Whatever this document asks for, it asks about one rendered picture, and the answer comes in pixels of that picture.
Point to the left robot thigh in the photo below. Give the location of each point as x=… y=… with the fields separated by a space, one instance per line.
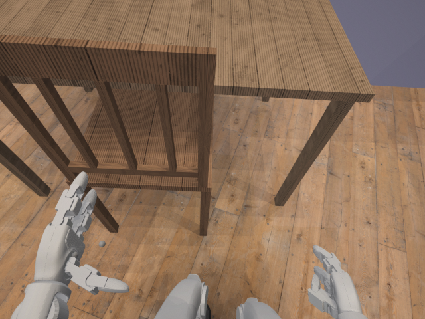
x=187 y=300

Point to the chair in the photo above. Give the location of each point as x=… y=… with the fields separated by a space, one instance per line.
x=135 y=139

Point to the right robot hand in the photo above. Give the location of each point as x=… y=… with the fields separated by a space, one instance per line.
x=340 y=294

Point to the robot thigh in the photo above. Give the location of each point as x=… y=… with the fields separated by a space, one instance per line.
x=255 y=310
x=187 y=300

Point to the left robot forearm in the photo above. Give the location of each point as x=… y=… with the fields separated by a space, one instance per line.
x=44 y=299

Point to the left robot hand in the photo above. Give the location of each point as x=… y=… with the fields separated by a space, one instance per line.
x=63 y=237

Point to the right robot thigh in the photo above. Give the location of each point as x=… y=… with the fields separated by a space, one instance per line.
x=255 y=310

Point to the table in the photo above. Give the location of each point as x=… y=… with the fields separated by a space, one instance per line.
x=267 y=48

